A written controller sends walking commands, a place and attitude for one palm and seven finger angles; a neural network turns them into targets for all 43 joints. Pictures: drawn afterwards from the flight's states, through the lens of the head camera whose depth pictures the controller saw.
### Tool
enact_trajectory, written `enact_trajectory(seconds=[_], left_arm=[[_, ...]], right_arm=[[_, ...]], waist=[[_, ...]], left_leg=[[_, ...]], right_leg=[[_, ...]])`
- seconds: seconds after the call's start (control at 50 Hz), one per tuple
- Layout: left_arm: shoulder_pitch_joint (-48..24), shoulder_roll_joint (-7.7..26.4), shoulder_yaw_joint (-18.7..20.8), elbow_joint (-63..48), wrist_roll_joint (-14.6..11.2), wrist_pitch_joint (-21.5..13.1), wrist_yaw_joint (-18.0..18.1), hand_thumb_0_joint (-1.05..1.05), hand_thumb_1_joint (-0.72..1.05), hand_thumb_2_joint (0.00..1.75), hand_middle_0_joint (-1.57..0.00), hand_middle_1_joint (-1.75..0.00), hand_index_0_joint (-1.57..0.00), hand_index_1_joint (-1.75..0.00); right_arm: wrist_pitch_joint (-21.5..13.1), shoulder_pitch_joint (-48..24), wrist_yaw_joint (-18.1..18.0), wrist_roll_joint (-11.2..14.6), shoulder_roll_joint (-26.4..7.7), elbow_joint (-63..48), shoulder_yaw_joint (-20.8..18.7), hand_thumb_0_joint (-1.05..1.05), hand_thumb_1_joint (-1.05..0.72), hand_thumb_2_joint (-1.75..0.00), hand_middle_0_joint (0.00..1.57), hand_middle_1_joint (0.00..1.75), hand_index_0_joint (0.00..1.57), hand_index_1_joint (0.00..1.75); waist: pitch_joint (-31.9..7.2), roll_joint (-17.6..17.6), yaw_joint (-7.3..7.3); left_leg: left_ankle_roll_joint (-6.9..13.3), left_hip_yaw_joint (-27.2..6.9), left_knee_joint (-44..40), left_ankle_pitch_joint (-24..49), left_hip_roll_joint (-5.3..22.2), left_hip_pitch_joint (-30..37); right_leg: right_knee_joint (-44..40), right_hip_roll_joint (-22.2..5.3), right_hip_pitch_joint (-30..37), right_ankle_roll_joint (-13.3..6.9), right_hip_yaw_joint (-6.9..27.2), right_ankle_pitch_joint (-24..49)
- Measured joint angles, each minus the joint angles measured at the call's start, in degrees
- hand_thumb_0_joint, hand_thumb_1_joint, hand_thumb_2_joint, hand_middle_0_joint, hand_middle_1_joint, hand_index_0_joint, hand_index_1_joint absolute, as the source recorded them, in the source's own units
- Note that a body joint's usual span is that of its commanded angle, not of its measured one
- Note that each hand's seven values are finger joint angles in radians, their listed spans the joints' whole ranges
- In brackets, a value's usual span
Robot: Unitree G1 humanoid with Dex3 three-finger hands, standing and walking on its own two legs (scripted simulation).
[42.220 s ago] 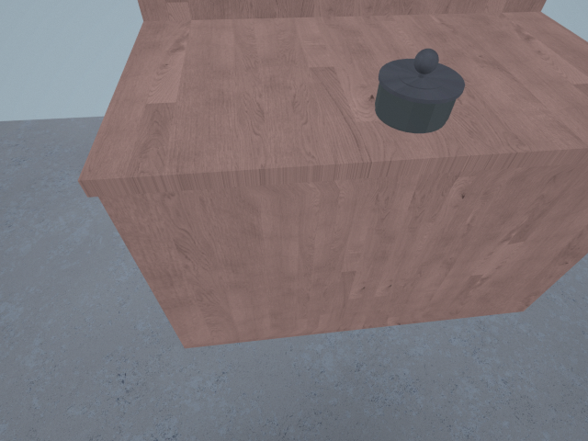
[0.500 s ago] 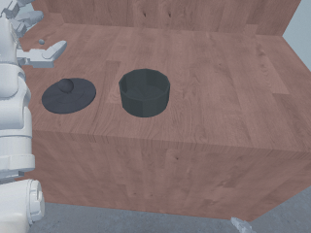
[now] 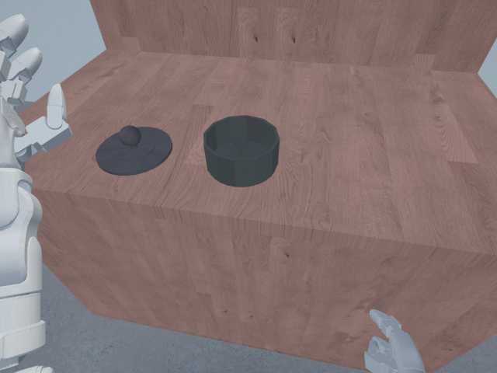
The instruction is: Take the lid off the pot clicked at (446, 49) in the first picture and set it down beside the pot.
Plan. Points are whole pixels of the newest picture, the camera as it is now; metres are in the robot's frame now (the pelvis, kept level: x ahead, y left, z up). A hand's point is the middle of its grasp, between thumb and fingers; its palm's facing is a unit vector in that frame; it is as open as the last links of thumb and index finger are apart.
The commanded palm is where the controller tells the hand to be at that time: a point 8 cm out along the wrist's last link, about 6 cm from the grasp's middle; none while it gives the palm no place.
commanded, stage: draw the hand back to the body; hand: left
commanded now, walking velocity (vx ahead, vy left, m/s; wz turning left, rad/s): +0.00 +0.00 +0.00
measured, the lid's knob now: (130, 135) +0.53 +0.32 +0.10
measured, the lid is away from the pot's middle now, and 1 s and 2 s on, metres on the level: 0.24 0.24 0.24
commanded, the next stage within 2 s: step back with the hand held close in 0.90 s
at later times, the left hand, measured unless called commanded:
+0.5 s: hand (15, 178) +0.22 +0.26 +0.28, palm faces +0.46 -0.85 -0.26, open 7.5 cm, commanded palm +0.16 +0.30 +0.27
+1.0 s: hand out of the picture +0.17 +0.28 +0.27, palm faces +0.50 -0.80 -0.33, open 7.4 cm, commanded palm +0.12 +0.32 +0.27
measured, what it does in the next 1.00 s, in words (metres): stands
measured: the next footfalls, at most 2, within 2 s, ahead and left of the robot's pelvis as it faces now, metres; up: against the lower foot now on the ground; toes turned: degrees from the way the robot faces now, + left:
none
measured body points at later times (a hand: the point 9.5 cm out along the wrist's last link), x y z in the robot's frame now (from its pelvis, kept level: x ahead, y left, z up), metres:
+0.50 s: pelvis -0.01 +0.02 +0.00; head -0.03 +0.00 +0.45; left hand +0.19 +0.30 +0.29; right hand +0.18 -0.20 -0.09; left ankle -0.01 +0.11 -0.75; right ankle +0.00 -0.08 -0.75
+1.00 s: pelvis -0.01 +0.04 +0.00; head -0.03 +0.03 +0.45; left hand +0.14 +0.32 +0.28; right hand +0.20 -0.16 -0.08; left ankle -0.01 +0.11 -0.75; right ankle +0.00 -0.08 -0.75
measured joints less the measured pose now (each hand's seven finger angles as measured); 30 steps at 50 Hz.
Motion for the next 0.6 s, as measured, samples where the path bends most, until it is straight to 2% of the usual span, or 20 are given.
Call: enact_trajectory(seconds=[0.16, 0.24, 0.6], left_arm=[[5.3, -0.6, 0.8, -4.8, -1.0, -0.6, 0.1, 0.01, 0.8, 0.89, -0.23, -0.34, -0.23, -0.34], [8.9, -2.2, 0.9, -9.0, -1.3, -1.1, 0.4, 0.02, 0.85, 0.9, -0.22, -0.32, -0.22, -0.32], [25.7, -2.5, 3.7, -24.1, -1.6, -3.9, 0.1, 0.02, 0.88, 0.9, -0.21, -0.31, -0.21, -0.3]], right_arm=[[-0.5, -0.6, 0.0, -0.3, 1.1, 1.2, 0.7, 0.01, -0.9, -0.9, 0.2, 0.3, 0.2, 0.3], [-1.2, 0.0, 0.0, -0.4, 1.1, 1.6, 0.5, 0.01, -0.9, -0.9, 0.2, 0.3, 0.2, 0.3], [-3.6, 0.6, 0.3, -1.4, 1.4, 2.7, -0.4, 0.01, -0.9, -0.9, 0.2, 0.3, 0.2, 0.3]], waist=[[1.0, 0.4, 0.46], [1.2, 0.7, 0.81], [1.3, -0.1, 0.99]], left_leg=[[0.1, -0.1, -0.3, 0.5, -0.1, 1.2], [0.3, 0.2, -0.6, 0.7, -0.2, 1.7], [1.4, 0.9, -1.4, 0.9, -1.1, 3.1]], right_leg=[[-0.5, -0.1, 1.3, 0.0, -0.1, 0.6], [-0.8, -0.3, 1.8, 0.3, 0.1, 0.9], [-2.0, -1.2, 3.2, 1.5, 0.9, 1.3]])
